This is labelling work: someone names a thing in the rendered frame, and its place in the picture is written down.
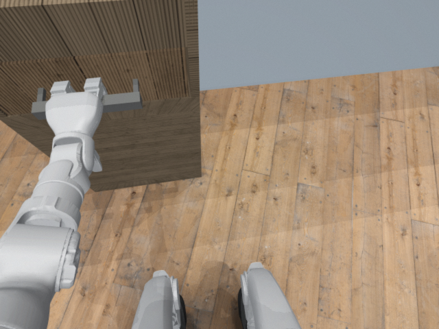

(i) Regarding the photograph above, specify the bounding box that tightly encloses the robot left hand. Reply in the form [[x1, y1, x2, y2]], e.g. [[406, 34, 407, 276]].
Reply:
[[45, 77, 108, 172]]

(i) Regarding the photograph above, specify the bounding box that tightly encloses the robot left forearm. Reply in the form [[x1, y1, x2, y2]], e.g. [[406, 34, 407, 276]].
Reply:
[[0, 132, 95, 251]]

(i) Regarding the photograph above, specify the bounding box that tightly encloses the left robot upper arm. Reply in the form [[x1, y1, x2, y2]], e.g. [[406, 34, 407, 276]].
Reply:
[[0, 223, 81, 329]]

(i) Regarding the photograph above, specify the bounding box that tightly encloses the cabinet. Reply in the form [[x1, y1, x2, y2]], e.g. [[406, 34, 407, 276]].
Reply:
[[0, 0, 202, 192]]

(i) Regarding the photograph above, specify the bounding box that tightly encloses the handle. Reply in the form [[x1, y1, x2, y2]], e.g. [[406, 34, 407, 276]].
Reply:
[[32, 79, 143, 120]]

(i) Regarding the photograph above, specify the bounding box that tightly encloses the robot left shin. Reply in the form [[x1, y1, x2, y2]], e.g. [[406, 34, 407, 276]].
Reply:
[[144, 270, 180, 329]]

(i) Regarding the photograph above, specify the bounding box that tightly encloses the left robot thigh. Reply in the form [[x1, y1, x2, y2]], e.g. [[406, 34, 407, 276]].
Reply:
[[132, 276, 180, 329]]

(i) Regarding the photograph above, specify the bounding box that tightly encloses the drawer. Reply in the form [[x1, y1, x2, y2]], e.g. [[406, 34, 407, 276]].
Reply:
[[0, 47, 189, 115]]

